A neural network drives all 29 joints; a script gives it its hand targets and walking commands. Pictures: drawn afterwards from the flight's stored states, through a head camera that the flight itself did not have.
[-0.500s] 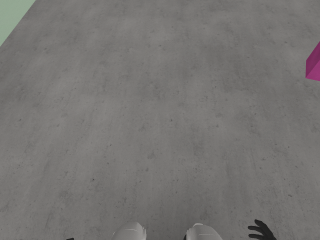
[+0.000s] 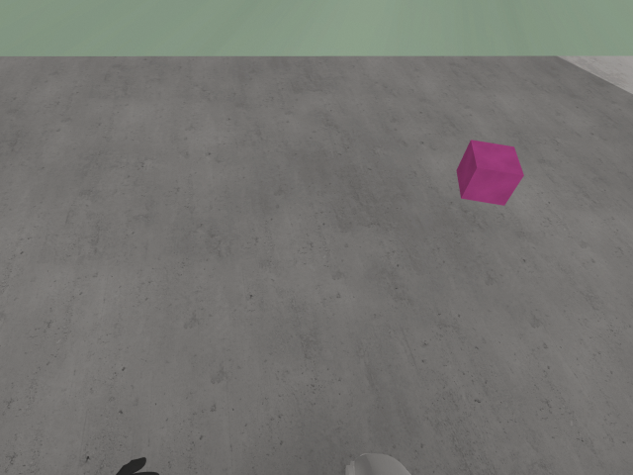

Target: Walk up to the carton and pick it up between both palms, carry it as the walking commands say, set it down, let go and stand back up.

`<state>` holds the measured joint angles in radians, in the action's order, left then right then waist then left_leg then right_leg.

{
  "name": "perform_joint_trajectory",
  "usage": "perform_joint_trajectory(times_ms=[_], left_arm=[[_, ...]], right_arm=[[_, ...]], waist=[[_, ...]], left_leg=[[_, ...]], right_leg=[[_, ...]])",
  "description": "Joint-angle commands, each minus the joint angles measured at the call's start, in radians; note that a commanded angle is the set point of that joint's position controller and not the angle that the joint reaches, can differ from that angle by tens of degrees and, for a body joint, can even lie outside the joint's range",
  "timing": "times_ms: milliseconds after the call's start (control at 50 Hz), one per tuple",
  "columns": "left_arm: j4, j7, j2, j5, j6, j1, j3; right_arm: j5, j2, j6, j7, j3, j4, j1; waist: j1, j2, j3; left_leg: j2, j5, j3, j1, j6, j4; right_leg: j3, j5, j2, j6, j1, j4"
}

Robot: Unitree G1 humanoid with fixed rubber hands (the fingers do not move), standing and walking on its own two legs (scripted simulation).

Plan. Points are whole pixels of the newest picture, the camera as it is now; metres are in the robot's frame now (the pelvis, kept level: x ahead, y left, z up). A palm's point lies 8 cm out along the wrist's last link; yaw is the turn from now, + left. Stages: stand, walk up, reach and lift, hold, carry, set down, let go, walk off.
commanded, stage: walk up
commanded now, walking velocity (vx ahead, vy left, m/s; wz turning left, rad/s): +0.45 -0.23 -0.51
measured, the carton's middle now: (487, 172) +1.59 -0.89 -0.68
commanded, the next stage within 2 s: none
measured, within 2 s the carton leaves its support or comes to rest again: neither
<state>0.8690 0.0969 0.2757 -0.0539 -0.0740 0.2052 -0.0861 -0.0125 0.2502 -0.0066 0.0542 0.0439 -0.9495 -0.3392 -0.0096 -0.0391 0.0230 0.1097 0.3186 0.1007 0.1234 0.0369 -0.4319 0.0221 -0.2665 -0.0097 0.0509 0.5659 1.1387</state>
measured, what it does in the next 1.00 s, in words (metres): walks ahead, turning right: right foot, then left foot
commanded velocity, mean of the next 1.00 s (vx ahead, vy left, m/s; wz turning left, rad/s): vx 0.47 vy -0.19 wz -0.37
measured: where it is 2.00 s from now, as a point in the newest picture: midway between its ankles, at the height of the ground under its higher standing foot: (428, 279)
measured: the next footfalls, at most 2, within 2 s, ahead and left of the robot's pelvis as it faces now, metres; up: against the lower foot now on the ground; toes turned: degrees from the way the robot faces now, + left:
right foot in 0.30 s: +0.25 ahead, -0.25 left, +0.00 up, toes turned -13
left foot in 0.68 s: +0.49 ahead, -0.09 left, +0.00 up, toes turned -9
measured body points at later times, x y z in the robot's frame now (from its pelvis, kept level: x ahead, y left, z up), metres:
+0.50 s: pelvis +0.22 -0.14 -0.02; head +0.28 -0.14 +0.42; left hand +0.34 +0.07 -0.17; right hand +0.23 -0.40 -0.16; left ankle +0.23 +0.00 -0.68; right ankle +0.21 -0.24 -0.74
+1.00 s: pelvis +0.46 -0.22 +0.00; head +0.50 -0.21 +0.45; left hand +0.61 -0.01 -0.16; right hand +0.33 -0.44 -0.13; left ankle +0.45 -0.09 -0.74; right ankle +0.47 -0.42 -0.67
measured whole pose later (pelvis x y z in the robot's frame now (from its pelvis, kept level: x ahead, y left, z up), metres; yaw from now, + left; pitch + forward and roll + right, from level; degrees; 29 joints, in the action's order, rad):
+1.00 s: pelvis +0.46 -0.22 +0.00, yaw -22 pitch +0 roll -1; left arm 0.97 0.08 0.26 -0.02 -0.02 0.23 -0.07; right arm -0.02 0.18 -0.06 0.01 0.05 -1.03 -0.41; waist -0.02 -0.04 -0.04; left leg 0.11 0.28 0.21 0.06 0.04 -0.36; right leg -0.01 -0.08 0.12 0.05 0.61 0.97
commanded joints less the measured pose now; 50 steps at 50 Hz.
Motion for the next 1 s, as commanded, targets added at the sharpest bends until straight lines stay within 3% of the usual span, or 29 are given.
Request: perform_joint_trajectory(times_ms=[0, 60, 160, 180, 220, 240, 260, 280, 300, 320, 340, 360, 380, 420, 480, 540, 580, 620, 640, 660, 680, 700, 720, 760, 800, 860, 880, 920, 980], left_arm=[[-0.105, 0.039, 0.013, 0.022, 0.041, -0.086, 0.002], [-0.132, 0.035, -0.01, 0.036, 0.04, -0.156, 0.02], [-0.144, 0.034, 0.008, 0.043, 0.05, -0.271, 0.041], [-0.131, 0.029, 0.016, 0.039, 0.055, -0.253, 0.043], [-0.102, 0.009, 0.046, 0.035, 0.067, -0.182, 0.036], [-0.072, -0.001, 0.064, 0.035, 0.074, -0.095, 0.029], [-0.02, -0.02, 0.09, 0.033, 0.089, 0.052, 0.017], [0.048, -0.038, 0.205, 0.017, 0.102, 0.266, -0.017], [0.061, -0.057, 0.324, 0.015, 0.109, 0.363, -0.052], [0.07, -0.077, 0.311, 0.032, 0.104, 0.391, -0.057], [0.054, -0.082, 0.255, 0.028, 0.106, 0.327, -0.053], [0.029, -0.091, 0.216, 0.024, 0.119, 0.264, -0.033], [0.017, -0.101, 0.173, 0.032, 0.13, 0.216, -0.021], [0.001, -0.1, 0.112, 0.034, 0.138, 0.136, -0.008], [-0.022, -0.093, 0.095, 0.023, 0.132, 0.058, -0.002], [-0.004, -0.084, 0.1, 0.025, 0.134, 0.039, 0.006], [0.015, -0.079, 0.097, 0.034, 0.136, 0.048, 0.004], [0.02, -0.076, 0.075, 0.035, 0.136, 0.033, 0.015], [0.014, -0.073, 0.046, 0.038, 0.136, 0.041, 0.022], [-0.008, -0.069, 0.012, 0.021, 0.131, 0.088, 0.022], [-0.013, -0.063, 0.036, -0.004, 0.109, 0.104, 0.005], [-0.012, -0.053, 0.053, -0.001, 0.096, 0.097, 0.005], [0.02, -0.045, 0.032, 0.008, 0.09, 0.109, 0.02], [0.069, -0.036, 0.013, 0.013, 0.083, 0.143, 0.013], [0.082, -0.03, -0.001, 0.029, 0.074, 0.166, 0.01], [0.07, -0.022, -0.018, 0.027, 0.074, 0.1, 0.014], [0.051, -0.018, -0.031, 0.025, 0.073, 0.057, 0.019], [0.031, -0.012, -0.044, 0.033, 0.074, -0.011, 0.033], [0.013, -0.005, -0.054, 0.038, 0.079, -0.102, 0.046]], right_arm=[[-0.007, 0.147, -0.044, -0.003, 0.051, 0.047, -0.058], [-0.015, 0.15, -0.048, -0.021, 0.052, 0.031, -0.126], [-0.016, 0.17, -0.052, -0.027, 0.044, 0.031, -0.135], [-0.011, 0.179, -0.05, -0.028, 0.044, 0.028, -0.14], [-0.011, 0.23, -0.048, -0.034, 0.057, 0.019, -0.131], [-0.007, 0.239, -0.047, -0.039, 0.066, 0.018, -0.118], [0.002, 0.251, -0.046, -0.047, 0.068, 0.029, -0.104], [0.004, 0.221, -0.053, -0.053, 0.071, 0.061, -0.085], [-0.002, 0.119, -0.07, -0.06, 0.057, 0.124, -0.069], [-0.002, 0.083, -0.079, -0.064, 0.032, 0.165, 0.014], [-0.013, 0.091, -0.088, -0.066, 0.033, 0.154, 0.053], [-0.019, 0.098, -0.092, -0.075, 0.037, 0.148, 0.061], [-0.014, 0.08, -0.092, -0.079, 0.038, 0.132, 0.061], [-0.022, 0.061, -0.072, -0.074, 0.03, 0.125, 0.059], [-0.019, 0.038, -0.045, -0.071, 0.021, 0.141, 0.107], [-0.018, 0.028, -0.038, -0.071, 0.021, 0.138, 0.133], [-0.018, 0.027, -0.042, -0.07, 0.026, 0.127, 0.136], [-0.023, 0.076, -0.043, -0.066, 0.046, 0.077, 0.03], [-0.023, 0.159, -0.041, -0.052, 0.066, 0.04, -0.107], [-0.032, 0.274, -0.04, -0.031, 0.085, 0.012, -0.236], [-0.021, 0.32, -0.031, -0.016, 0.089, 0.01, -0.196], [-0.015, 0.277, -0.032, -0.011, 0.078, 0.035, -0.113], [-0.02, 0.203, -0.036, -0.018, 0.065, 0.061, -0.011], [-0.006, 0.113, -0.059, -0.034, 0.043, 0.075, 0.116], [-0.006, 0.095, -0.07, -0.041, 0.041, 0.066, 0.104], [-0.005, 0.077, -0.082, -0.038, 0.043, 0.015, 0.01], [-0.006, 0.085, -0.082, -0.039, 0.045, 0.005, -0.031], [-0.008, 0.092, -0.08, -0.041, 0.04, -0.01, -0.06], [-0.01, 0.12, -0.074, -0.045, 0.045, -0.014, -0.061]], waist=[[-0.016, 0.163, -0.16], [-0.041, 0.223, -0.209], [-0.059, 0.292, -0.247], [-0.049, 0.278, -0.213], [-0.015, 0.253, -0.092], [0.031, 0.236, -0.027], [0.101, 0.144, 0.066], [0.2, -0.043, 0.209], [0.193, -0.403, 0.248], [0.201, -0.35, 0.256], [0.17, -0.175, 0.213], [0.135, -0.079, 0.156], [0.102, -0.034, 0.148], [0.045, -0.037, 0.102], [0.023, -0.101, -0.002], [0.0, -0.091, -0.046], [-0.016, -0.047, -0.036], [-0.08, 0.083, 0.0], [-0.15, 0.257, 0.053], [-0.154, 0.431, 0.072], [-0.101, 0.322, -0.021], [-0.062, 0.187, -0.088], [-0.023, 0.128, -0.107], [0.015, 0.19, -0.139], [0.029, 0.183, -0.105], [0.022, 0.117, -0.079], [0.006, 0.135, -0.086], [-0.007, 0.178, -0.109], [-0.027, 0.201, -0.131]], left_leg=[[0.213, 0.034, -0.11, -0.047, -0.006, 0.266], [0.21, -0.069, -0.034, -0.059, -0.022, 0.263], [0.248, -0.297, 0.057, -0.046, -0.043, 0.261], [0.246, -0.355, 0.083, -0.061, -0.041, 0.228], [0.243, -0.648, 0.113, -0.123, -0.053, 0.077], [0.243, -0.725, 0.116, -0.122, -0.057, -0.068], [0.198, -0.776, 0.142, -0.091, -0.05, -0.301], [0.135, -0.455, 0.128, 0.172, -0.013, -0.678], [-0.042, 0.287, 0.095, 0.528, 0.035, -0.927], [-0.017, 0.322, -0.045, 0.665, 0.004, -1.013], [0.028, 0.23, -0.099, 0.676, 0.002, -1.021], [0.061, 0.183, -0.114, 0.708, -0.01, -0.969], [0.073, 0.14, -0.127, 0.648, -0.007, -0.92], [0.092, 0.12, -0.11, 0.487, 0.015, -0.76], [0.088, 0.094, -0.051, 0.405, 0.024, -0.547], [0.046, -0.071, -0.008, 0.22, 0.015, -0.382], [0.011, -0.186, 0.016, 0.066, 0.016, -0.293], [-0.013, -0.188, -0.006, -0.182, 0.008, -0.204], [0.117, 0.037, -0.166, -0.297, -0.036, -0.042], [0.422, 0.238, -0.584, -0.335, -0.09, 0.199], [0.54, 0.29, -0.761, -0.212, -0.123, 0.299], [0.518, 0.303, -0.687, -0.113, -0.12, 0.314], [0.462, 0.325, -0.604, -0.057, -0.123, 0.3], [0.321, 0.182, -0.34, 0.067, -0.09, 0.303], [0.249, 0.032, -0.171, 0.065, -0.067, 0.277], [0.225, -0.203, -0.077, -0.004, -0.071, 0.238], [0.224, -0.259, -0.051, -0.01, -0.073, 0.232], [0.21, -0.314, -0.004, -0.024, -0.077, 0.234], [0.209, -0.252, 0.05, 0.024, -0.082, 0.255]], right_leg=[[0.017, 0.149, 0.086, 0.011, 0.219, 0.134], [-0.014, 0.184, 0.1, 0.023, 0.228, 0.062], [-0.065, 0.127, 0.104, 0.004, 0.081, -0.356], [-0.085, 0.084, 0.093, -0.01, 0.028, -0.404], [-0.148, -0.066, 0.032, -0.045, -0.11, -0.475], [-0.164, -0.12, -0.001, -0.061, -0.215, -0.526], [-0.2, -0.089, -0.063, -0.088, -0.387, -0.641], [-0.037, -0.063, -0.002, -0.146, -0.71, -0.639], [0.451, 0.255, 0.278, -0.23, -0.895, -0.685], [0.541, 0.302, 0.316, -0.309, -0.948, -0.696], [0.476, 0.312, 0.302, -0.31, -0.852, -0.673], [0.337, 0.356, 0.271, -0.266, -0.78, -0.663], [0.326, 0.385, 0.264, -0.254, -0.674, -0.679], [0.297, 0.399, 0.233, -0.243, -0.456, -0.758], [0.266, 0.266, 0.26, -0.277, -0.276, -0.874], [0.202, 0.163, 0.197, -0.245, -0.162, -0.889], [0.213, 0.026, 0.175, -0.221, -0.081, -0.861], [0.143, -0.029, 0.094, -0.184, 0.045, -0.675], [0.036, -0.04, -0.001, -0.15, 0.133, -0.404], [-0.038, -0.29, -0.059, -0.081, 0.253, -0.071], [0.049, -0.287, 0.01, -0.047, 0.255, 0.136], [0.098, -0.157, 0.051, -0.035, 0.214, 0.141], [0.082, -0.047, 0.08, -0.034, 0.187, 0.125], [0.047, 0.047, 0.115, -0.027, 0.098, 0.097], [0.016, 0.093, 0.11, -0.019, 0.062, 0.079], [-0.009, 0.165, 0.119, -0.008, 0.088, 0.029], [-0.02, 0.176, 0.128, -0.007, 0.104, -0.003], [-0.049, 0.192, 0.127, 0.0, 0.112, -0.147], [-0.102, 0.198, 0.125, -0.001, 0.006, -0.416]])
